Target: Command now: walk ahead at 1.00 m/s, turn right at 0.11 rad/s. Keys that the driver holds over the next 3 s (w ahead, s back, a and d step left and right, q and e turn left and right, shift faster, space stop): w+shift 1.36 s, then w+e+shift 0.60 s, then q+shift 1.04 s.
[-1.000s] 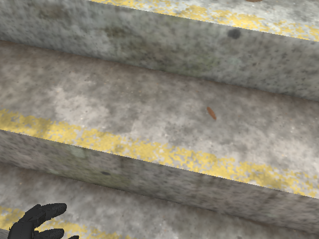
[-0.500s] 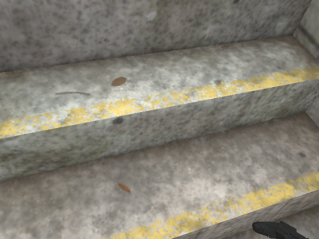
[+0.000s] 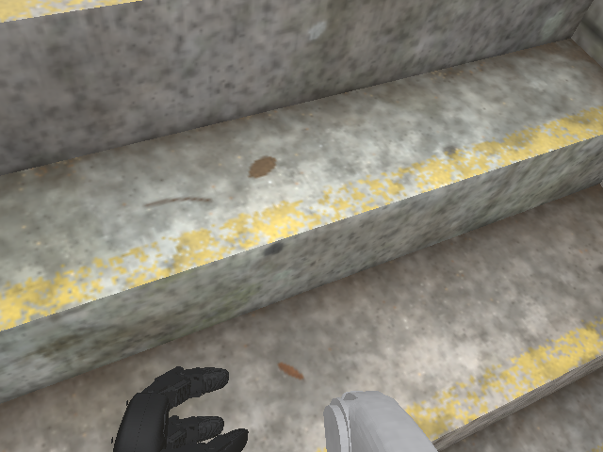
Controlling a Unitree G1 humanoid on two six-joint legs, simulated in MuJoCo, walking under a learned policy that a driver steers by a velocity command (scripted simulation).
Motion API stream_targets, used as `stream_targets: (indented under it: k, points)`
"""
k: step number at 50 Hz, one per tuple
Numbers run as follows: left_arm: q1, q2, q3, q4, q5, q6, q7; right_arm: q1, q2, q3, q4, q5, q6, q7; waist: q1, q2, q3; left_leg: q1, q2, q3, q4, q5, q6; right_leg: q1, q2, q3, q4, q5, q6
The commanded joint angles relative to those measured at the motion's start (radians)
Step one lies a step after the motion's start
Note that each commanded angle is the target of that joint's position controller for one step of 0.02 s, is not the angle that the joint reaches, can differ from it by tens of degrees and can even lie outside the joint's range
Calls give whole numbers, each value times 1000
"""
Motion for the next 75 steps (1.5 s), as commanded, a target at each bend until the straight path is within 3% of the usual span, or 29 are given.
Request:
stream_targets:
  k: [1,2,3,4,5,6,8,11,16,19,20,21,23,24,28,36,45,48,49,51,52,53,55,56,57,59,61,71,75]
  points:
    - [524,267,81,56,-31,1,33,-333,-279,-55,-185,87,-31,-74,375,277,-298,-329,238,-3,248,2987,-429,1043,103,-267,-562,-242,-8]
    - [685,388,141,95,-51,3,34,-385,-386,-101,-218,120,-35,-73,476,107,-400,-420,166,-51,866,2691,-481,1254,38,-137,-813,-164,-127]
    - [519,411,162,105,-60,-22,0,-279,-371,-109,-202,81,-53,-46,361,-290,-570,-407,60,-139,1666,635,-287,1282,-159,247,-1061,210,-202]
    - [248,201,105,81,6,-14,-11,-438,-92,-31,-312,-41,-74,-1,207,-181,-580,-868,-120,-416,2168,75,-148,1300,-243,610,-1099,240,-250]
    - [281,158,100,92,68,-21,-11,-572,1,-4,-481,-79,-70,32,188,-81,-532,-1105,-158,-519,2408,43,-47,1271,-356,847,-1266,-17,-272]
    - [430,118,90,155,58,-57,18,-618,62,36,-533,-108,-52,57,187,98,-322,-1206,-116,-453,2245,3,7,1307,-355,933,-1369,-81,-219]
    - [432,145,113,200,12,-123,74,-614,-26,15,-530,-121,-19,69,154,194,-128,-1186,-100,-496,1944,-147,-62,1376,-254,747,-1173,583,-166]
    - [636,147,123,267,33,-171,86,-687,-23,39,-597,-78,4,82,187,-5,-233,-1166,-83,-463,1844,-470,-102,1561,-254,601,-1126,727,-109]
    - [591,37,62,221,70,-184,97,-957,101,113,-697,-60,59,130,169,7,-94,-807,1,-256,1437,-319,-89,712,-152,553,-1181,434,-88]
    - [420,171,121,141,65,-103,102,-466,-25,76,-532,0,71,98,-79,-38,-95,136,194,-323,263,-69,20,220,-74,403,-1128,244,15]
    - [600,191,121,153,-2,-124,5,-613,-68,38,-485,-67,77,69,58,209,-298,348,106,-149,571,-59,1,184,-59,278,-769,111,71]
    - [610,231,132,131,-7,-127,-27,-639,-88,18,-500,-89,59,52,51,263,-413,397,227,-302,556,33,62,130,-66,296,-365,35,112]
    - [528,126,127,124,-14,-139,-17,-488,-98,0,-399,-92,47,40,55,-14,-219,312,357,-232,499,297,-20,-99,-26,438,48,62,138]
    - [546,191,125,63,7,-119,-31,-539,-157,-28,-377,-106,44,27,115,-49,-262,256,473,-312,377,-42,3,-80,-115,335,58,125,183]
    - [415,72,85,12,16,-67,-18,-629,-66,-10,-328,-73,21,45,170,162,-47,-304,407,-287,173,-378,3,-68,-119,328,229,268,210]
    - [145,-31,34,-2,3,-71,11,-182,-85,-30,-85,-51,-35,59,59,54,9,-90,402,-281,98,-356,1,-453,-107,341,524,189,51]
    - [-212,-46,-39,-183,3,-55,-50,145,-115,-21,28,-46,-45,12,-43,25,-26,37,361,-288,-83,-217,28,-418,-309,54,271,191,33]
    - [-408,-18,-50,-256,-22,-58,-81,290,-89,-15,66,-13,-29,4,-143,32,4,71,359,-202,-290,390,93,-80,-274,-115,-149,-82,-11]
    - [-312,-19,-49,-195,-42,-56,-91,232,-56,4,39,-6,-21,6,-92,-15,-82,6,289,-89,-200,771,62,231,-200,-225,-377,-90,-14]
    - [26,59,-10,-126,-49,-45,-73,212,-221,-19,5,-18,-49,24,71,179,-303,-48,415,-75,163,1975,91,762,-28,-179,-453,-188,-15]
    - [288,138,32,-82,-15,-38,-45,97,-316,-50,-32,1,-69,52,216,290,-456,-71,434,-78,455,2124,125,997,-38,-52,-509,-187,-48]
    - [445,252,80,-12,17,-59,-17,-12,-316,-54,-118,23,-94,83,264,212,-529,-429,308,-99,784,1859,108,1257,-196,311,-658,-376,-113]
    - [389,379,162,1,30,-42,3,-179,-197,-76,-241,-47,-111,124,245,-39,-549,-800,-36,-298,1665,192,55,1214,-438,1158,-1395,-906,-179]
    - [206,310,155,-10,19,-68,3,-393,-17,-45,-384,-72,-94,92,186,73,-368,-981,-23,-417,2130,125,10,1107,-474,1154,-1403,-557,-203]
    - [263,287,149,106,4,-105,7,-409,37,-11,-451,-85,-84,72,137,126,-229,-1082,4,-392,2171,95,22,1061,-437,976,-1381,-381,-194]
    - [328,61,93,269,34,-151,-6,-298,95,12,-460,-95,-47,63,17,210,-73,-1133,10,-410,2143,47,58,941,-388,790,-1331,-172,-137]
    - [328,-7,73,325,22,-175,-9,-199,117,32,-424,-69,-5,74,-50,116,-44,-1144,16,-412,2163,-18,47,880,-392,639,-1392,-51,-95]
    - [612,130,85,456,16,-246,-44,-808,173,94,-620,-84,61,57,37,20,6,-1538,145,-145,2084,-232,44,1039,-339,389,-1632,26,-37]
    - [482,152,109,344,-9,-211,17,-755,174,117,-627,-60,60,80,-5,-84,-137,-752,137,-93,1413,-309,49,821,-333,234,-1774,873,-48]
Next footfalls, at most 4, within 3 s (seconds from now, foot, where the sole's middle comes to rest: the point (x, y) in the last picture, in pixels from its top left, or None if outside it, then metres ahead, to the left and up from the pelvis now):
0.06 right None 0.09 -0.04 -0.59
0.44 left None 0.01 0.21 -0.60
1.04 right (251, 447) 0.32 0.06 -0.38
1.60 left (82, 202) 0.58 0.30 -0.17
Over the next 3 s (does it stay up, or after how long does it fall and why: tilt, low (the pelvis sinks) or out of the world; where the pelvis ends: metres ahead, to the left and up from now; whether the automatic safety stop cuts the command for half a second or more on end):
stays up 0.35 -0.11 0.38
